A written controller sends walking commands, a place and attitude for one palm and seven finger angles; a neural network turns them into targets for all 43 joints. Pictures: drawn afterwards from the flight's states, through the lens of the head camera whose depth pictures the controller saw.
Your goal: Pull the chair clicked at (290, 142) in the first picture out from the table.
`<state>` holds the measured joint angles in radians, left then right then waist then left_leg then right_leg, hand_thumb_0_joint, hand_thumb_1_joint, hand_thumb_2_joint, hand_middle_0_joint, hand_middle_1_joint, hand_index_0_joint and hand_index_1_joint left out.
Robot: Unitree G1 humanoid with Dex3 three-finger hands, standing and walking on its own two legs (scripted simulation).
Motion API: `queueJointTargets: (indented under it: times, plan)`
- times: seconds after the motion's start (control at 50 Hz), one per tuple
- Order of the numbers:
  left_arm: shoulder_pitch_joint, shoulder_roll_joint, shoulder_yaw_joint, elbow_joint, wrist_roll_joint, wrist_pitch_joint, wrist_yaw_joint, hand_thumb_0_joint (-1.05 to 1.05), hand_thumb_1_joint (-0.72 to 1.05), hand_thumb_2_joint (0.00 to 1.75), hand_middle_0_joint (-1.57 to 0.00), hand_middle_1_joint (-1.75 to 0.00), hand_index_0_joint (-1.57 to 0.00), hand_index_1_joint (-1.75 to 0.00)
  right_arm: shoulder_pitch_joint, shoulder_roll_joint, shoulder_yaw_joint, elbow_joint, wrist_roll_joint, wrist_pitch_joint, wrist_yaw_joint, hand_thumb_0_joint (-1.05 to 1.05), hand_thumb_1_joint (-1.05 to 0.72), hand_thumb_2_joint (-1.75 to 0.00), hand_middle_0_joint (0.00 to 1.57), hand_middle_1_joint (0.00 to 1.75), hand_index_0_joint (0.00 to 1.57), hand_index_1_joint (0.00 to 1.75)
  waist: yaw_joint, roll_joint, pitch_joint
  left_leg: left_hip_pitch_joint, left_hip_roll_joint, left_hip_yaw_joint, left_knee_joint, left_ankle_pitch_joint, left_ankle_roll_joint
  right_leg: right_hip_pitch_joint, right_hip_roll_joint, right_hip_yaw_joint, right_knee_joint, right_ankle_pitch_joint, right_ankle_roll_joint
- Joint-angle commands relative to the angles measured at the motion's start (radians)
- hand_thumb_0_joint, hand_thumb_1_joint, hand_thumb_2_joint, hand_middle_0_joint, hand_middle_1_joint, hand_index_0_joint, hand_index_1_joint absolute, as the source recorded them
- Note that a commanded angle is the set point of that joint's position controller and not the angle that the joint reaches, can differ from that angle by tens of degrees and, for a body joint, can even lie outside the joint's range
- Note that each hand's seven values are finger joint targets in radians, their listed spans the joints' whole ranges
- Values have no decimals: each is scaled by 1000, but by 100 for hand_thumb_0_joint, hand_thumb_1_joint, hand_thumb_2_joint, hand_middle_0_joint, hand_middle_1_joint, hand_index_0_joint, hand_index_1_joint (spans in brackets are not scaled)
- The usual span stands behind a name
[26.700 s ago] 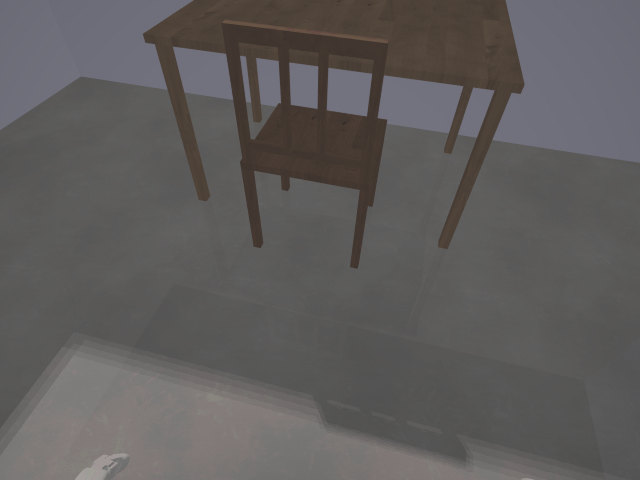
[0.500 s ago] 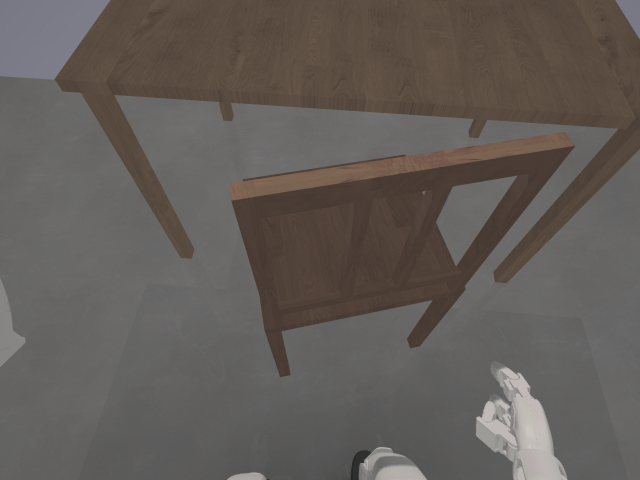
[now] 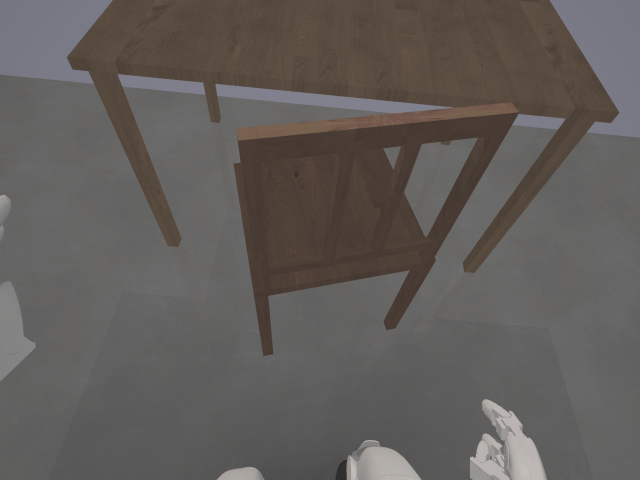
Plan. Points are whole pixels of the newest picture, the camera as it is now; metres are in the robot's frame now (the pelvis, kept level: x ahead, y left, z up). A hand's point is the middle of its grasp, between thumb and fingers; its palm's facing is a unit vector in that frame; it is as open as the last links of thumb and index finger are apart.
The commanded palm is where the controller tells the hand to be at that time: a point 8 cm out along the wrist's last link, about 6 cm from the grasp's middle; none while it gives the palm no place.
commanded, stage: stop stepping back and stand still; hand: left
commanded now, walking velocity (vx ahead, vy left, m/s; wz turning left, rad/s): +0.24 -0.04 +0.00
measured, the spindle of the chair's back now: (336, 211) +0.56 -0.01 -0.08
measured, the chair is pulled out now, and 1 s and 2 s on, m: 0.12 0.12 0.12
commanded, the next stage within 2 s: let the arm hang, fingers relaxed in 1.32 s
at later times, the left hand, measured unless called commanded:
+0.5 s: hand out of the picture +0.16 +0.26 +0.17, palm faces +0.38 -0.78 -0.50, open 7.4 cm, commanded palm +0.11 +0.30 +0.19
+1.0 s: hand out of the picture +0.21 +0.27 +0.16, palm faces +0.32 -0.80 -0.51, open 7.4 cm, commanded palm +0.15 +0.31 +0.19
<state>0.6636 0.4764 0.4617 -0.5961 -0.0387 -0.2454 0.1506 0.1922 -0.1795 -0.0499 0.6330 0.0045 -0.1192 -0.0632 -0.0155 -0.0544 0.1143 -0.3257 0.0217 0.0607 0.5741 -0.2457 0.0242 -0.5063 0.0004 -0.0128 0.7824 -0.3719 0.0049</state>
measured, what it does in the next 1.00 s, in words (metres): steps on the spot: right foot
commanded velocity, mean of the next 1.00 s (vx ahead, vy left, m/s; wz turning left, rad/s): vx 0.06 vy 0.00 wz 0.00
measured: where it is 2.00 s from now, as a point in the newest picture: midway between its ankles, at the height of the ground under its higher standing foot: outside the picture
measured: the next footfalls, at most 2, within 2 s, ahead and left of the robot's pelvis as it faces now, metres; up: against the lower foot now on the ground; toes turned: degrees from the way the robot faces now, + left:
right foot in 0.14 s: +0.02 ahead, -0.11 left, +0.00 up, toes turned -3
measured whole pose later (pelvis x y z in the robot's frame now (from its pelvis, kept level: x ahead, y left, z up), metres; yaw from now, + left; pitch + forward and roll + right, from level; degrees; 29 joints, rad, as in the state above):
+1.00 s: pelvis +0.00 +0.02 +0.01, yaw -3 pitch -1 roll -1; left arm 0.59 0.43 0.42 -0.49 -0.04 -0.21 0.13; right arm 0.18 -0.18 0.00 0.62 0.01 -0.16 -0.05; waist 0.01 0.00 0.07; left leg -0.21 -0.01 0.04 0.44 -0.21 0.04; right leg -0.16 0.01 0.02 0.40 -0.23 0.01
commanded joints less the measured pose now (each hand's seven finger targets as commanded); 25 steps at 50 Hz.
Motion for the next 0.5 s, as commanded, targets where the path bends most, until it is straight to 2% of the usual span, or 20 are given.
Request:
queueJointTargets:
  times: [0.0, 0.02, 0.08, 0.1, 0.12, 0.16, 0.18, 0.2, 0.22, 0.26, 0.28, 0.3, 0.32, 0.34, 0.36, 0.38, 0.4, 0.44, 0.46, 0.48]
  plan:
    - [-51, 179, 183, -285, -10, -44, 42, 0, 90, 90, -20, -30, -20, -30, -57, -124, -39, -143, 9, -95, 8, 0, -90, -90, 20, 30, 20, 30, -6, 322, -173, -10, 226, -180, -255, -88, 111, 86, -13, 58, 162, -77, 10]
    - [-22, 162, 174, -233, -11, -31, 46, 0, 90, 90, -20, -30, -20, -30, -41, -135, -39, -138, 18, -96, 10, 0, -90, -90, 20, 30, 20, 30, 9, 285, -184, 44, 196, -147, -222, -52, 86, 116, -28, 24, -7, -75, 6]
    - [7, 141, 145, -88, -5, -9, 38, 0, 90, 90, -20, -30, -20, -30, -18, -155, -27, -140, 25, -84, 4, 0, -90, -90, 20, 30, 20, 30, 1, 233, -137, -7, 159, -157, -213, -241, 48, 279, -10, -50, -344, 53, 3]
    - [-26, 124, 120, -52, -2, -14, 27, 0, 90, 90, -20, -30, -20, -30, -25, -159, -19, -137, 22, -81, 4, 0, -90, -90, 20, 30, 20, 30, -8, 201, -113, -54, 136, -145, -179, -271, 42, 322, -25, -33, -405, 96, -6]
    - [-63, 134, 124, -17, 0, -22, 20, 0, 90, 90, -20, -30, -20, -30, -26, -163, -23, -128, 20, -80, 5, 0, -90, -90, 20, 30, 20, 30, -12, 136, -107, -73, 102, -122, -118, -288, 30, 322, -64, 22, -436, 99, -31]
    - [-160, 139, 116, 22, -10, -30, 9, 0, 90, 90, -20, -30, -20, -30, -30, -156, -24, -122, 16, -88, 5, 0, -90, -90, 20, 30, 20, 30, -21, 14, -89, -11, 45, -68, 16, -208, 13, 194, -160, 138, -497, 40, -80]
    - [-179, 127, 82, 24, -11, -18, 0, 0, 90, 90, -20, -30, -20, -30, -10, -156, -35, -110, 24, -83, 2, 0, -90, -90, 20, 30, 20, 30, -18, -102, -114, 38, 8, -56, 93, -227, 1, 126, -179, 186, -540, -175, -87]
    - [-137, 114, 70, 32, -13, -6, -1, 0, 90, 90, -20, -30, -20, -30, 3, -159, -43, -111, 24, -74, -2, 0, -90, -90, 20, 30, 20, 30, -17, -145, -101, 64, 9, -52, 122, -166, 5, 98, -198, 216, -555, -205, -106]
    - [-123, 102, 57, 19, -15, -3, -3, 0, 90, 90, -20, -30, -20, -30, -7, -150, -34, -118, 24, -69, 0, 0, -90, -90, 20, 30, 20, 30, -16, -132, -101, 78, 8, -46, 114, -142, 8, 99, -203, 205, -547, -194, -114]
    - [-129, 120, 69, -48, -7, -11, 1, 0, 90, 90, -20, -30, -20, -30, -23, -140, -18, -128, 18, -69, -3, 0, -90, -90, 20, 30, 20, 30, -20, -44, -118, 103, 15, -52, -9, -138, 22, 131, -173, 156, -479, -160, -94]
    - [-135, 132, 73, -88, -4, -13, 5, 0, 90, 90, -20, -30, -20, -30, -33, -146, -16, -132, 16, -69, -8, 0, -90, -90, 20, 30, 20, 30, -20, 60, -113, 116, 30, -84, -89, -172, 31, 115, -145, 126, -423, -178, -82]
    - [-153, 119, 62, -132, -2, -18, 6, 0, 90, 90, -20, -30, -20, -30, -43, -148, -10, -143, 11, -72, -11, 0, -90, -90, 20, 30, 20, 30, -16, 175, -93, 100, 66, -160, -198, -263, 46, 104, -86, 68, -340, -192, -58]
    - [-153, 127, 73, -172, 5, -20, 12, 0, 90, 90, -20, -30, -20, -30, -54, -155, -6, -151, 10, -78, -12, 0, -90, -90, 20, 30, 20, 30, -6, 336, -86, 63, 129, -266, -344, -418, 66, 124, -7, -7, -209, -159, -30]
    - [-149, 142, 88, -187, 14, -16, 18, 0, 90, 90, -20, -30, -20, -30, -65, -142, 2, -157, 13, -85, -13, 0, -90, -90, 20, 30, 20, 30, 5, 423, -77, -28, 193, -350, -454, -564, 90, 182, 37, -49, -76, -116, -12]
    - [-168, 150, 96, -189, 20, -8, 20, 0, 90, 90, -20, -30, -20, -30, -72, -133, 4, -161, 14, -88, -13, 0, -90, -90, 20, 30, 20, 30, 14, 428, -58, -124, 205, -336, -480, -594, 94, 244, 40, -49, -21, -98, -11]
    - [-177, 185, 126, -188, 20, -6, 24, 0, 90, 90, -20, -30, -20, -30, -58, -132, 2, -162, 15, -90, -15, 0, -90, -90, 20, 30, 20, 30, 19, 400, -52, -152, 193, -307, -470, -561, 83, 276, 38, -55, -49, -83, -11]
    - [-162, 159, 108, -162, 17, 0, 23, 0, 90, 90, -20, -30, -20, -30, -52, -123, 5, -150, 13, -90, -10, 0, -90, -90, 20, 30, 20, 30, 25, 334, -62, -156, 173, -250, -414, -494, 74, 339, 29, -57, -147, -55, -15]
    - [-104, 132, 96, -63, 11, 10, 20, 0, 90, 90, -20, -30, -20, -30, -31, -132, 4, -135, 12, -81, -6, 0, -90, -90, 20, 30, 20, 30, 30, 146, -89, -141, 101, -152, -234, -373, 43, 418, 3, -11, -371, -8, -30]
    - [-96, 120, 82, -24, 7, 9, 12, 0, 90, 90, -20, -30, -20, -30, -31, -136, -6, -134, 10, -72, -3, 0, -90, -90, 20, 30, 20, 30, 23, 31, -85, -121, 33, -86, -67, -300, 20, 369, -55, 105, -476, -54, -68]
    - [-79, 113, 71, 27, 3, 13, 2, 0, 90, 90, -20, -30, -20, -30, -36, -131, -9, -132, 4, -65, 1, 0, -90, -90, 20, 30, 20, 30, 12, -64, -70, -102, -17, -54, 135, -192, 2, 269, -186, 310, -594, -133, -126]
